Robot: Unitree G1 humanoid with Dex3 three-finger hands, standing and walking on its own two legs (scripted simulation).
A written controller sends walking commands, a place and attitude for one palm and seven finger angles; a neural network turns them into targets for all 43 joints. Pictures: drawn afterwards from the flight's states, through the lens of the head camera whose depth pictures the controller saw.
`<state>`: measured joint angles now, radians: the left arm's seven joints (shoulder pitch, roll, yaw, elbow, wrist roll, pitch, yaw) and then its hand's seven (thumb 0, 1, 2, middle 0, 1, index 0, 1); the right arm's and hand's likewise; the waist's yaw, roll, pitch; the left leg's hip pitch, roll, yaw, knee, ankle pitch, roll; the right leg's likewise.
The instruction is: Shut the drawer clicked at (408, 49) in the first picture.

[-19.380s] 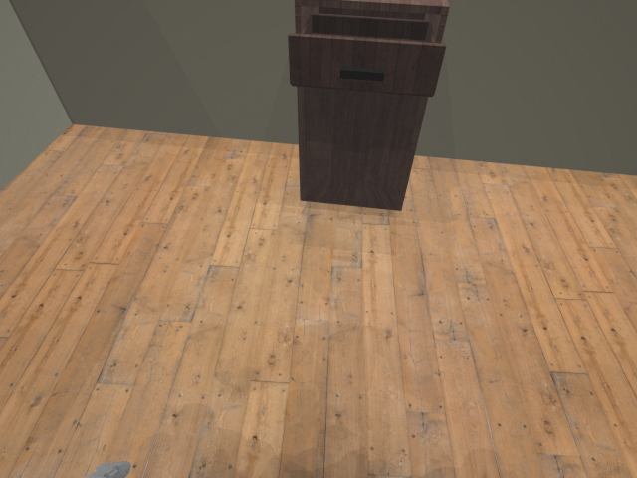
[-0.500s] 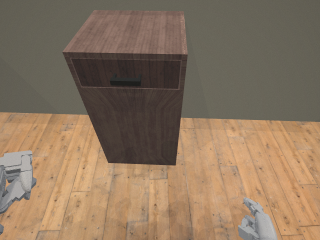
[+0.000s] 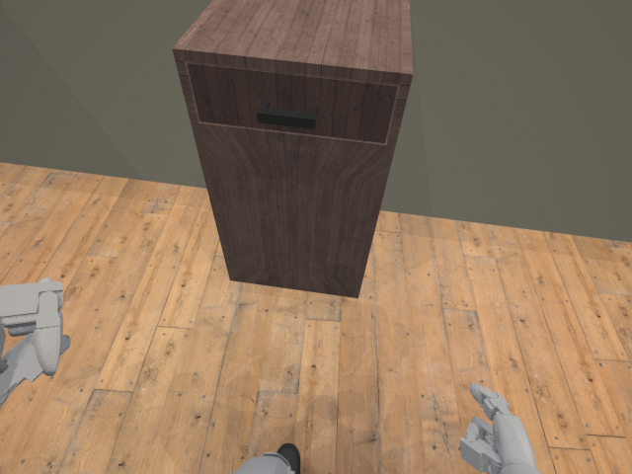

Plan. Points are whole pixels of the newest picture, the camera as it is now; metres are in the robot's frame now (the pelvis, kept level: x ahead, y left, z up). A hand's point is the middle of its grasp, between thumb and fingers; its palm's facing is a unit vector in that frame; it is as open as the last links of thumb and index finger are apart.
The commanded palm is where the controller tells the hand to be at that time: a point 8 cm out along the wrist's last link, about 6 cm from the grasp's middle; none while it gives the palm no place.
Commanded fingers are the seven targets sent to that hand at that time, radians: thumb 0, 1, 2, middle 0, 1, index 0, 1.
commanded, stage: step back with the hand held close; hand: left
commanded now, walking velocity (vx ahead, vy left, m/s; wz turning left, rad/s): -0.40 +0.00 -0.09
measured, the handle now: (288, 112) +0.79 +0.14 +0.01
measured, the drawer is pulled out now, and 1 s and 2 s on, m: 0.00 0.00 0.00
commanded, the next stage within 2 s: stop stepping back and stand still in 0.28 s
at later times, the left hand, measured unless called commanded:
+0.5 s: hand out of the picture +0.10 +0.26 +0.17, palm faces +0.24 -0.85 -0.47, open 3.3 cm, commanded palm +0.03 +0.31 +0.19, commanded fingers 0.00 0.90 0.90 -1.40 -1.60 -1.40 -1.60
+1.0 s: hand out of the picture +0.04 +0.26 +0.17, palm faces +0.36 -0.84 -0.40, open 3.3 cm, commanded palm -0.02 +0.30 +0.19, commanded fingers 0.00 0.90 0.90 -1.40 -1.60 -1.40 -1.60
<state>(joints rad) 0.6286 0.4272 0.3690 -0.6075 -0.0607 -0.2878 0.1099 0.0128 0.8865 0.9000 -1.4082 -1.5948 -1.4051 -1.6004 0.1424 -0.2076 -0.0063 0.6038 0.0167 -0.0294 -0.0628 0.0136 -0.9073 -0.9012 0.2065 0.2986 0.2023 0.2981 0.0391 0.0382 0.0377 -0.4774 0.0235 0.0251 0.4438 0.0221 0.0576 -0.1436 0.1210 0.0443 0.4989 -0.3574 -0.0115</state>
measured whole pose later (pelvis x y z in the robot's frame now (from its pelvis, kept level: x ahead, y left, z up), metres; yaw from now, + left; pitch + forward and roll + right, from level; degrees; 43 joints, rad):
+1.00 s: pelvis -0.16 +0.03 +0.00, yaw -3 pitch -2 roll +1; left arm 0.59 0.36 0.34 -0.53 -0.01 -0.20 0.15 0.02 0.89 0.90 -1.41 -1.60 -1.41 -1.60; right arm 0.27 -0.22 -0.01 0.65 -0.01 -0.14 -0.09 0.02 -0.91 -0.90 0.20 0.30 0.20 0.30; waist -0.01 -0.04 -0.02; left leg -0.27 0.03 0.04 0.55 -0.25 -0.01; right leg -0.19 -0.01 -0.06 0.58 -0.35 -0.02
